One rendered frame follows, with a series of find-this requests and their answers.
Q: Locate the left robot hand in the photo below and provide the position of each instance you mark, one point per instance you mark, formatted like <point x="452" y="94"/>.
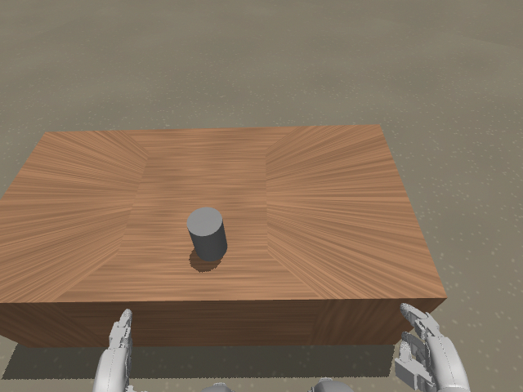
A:
<point x="113" y="370"/>

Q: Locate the can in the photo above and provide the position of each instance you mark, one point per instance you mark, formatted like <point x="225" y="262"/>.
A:
<point x="207" y="232"/>

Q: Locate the right robot hand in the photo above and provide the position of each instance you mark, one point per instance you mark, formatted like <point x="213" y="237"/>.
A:
<point x="437" y="365"/>

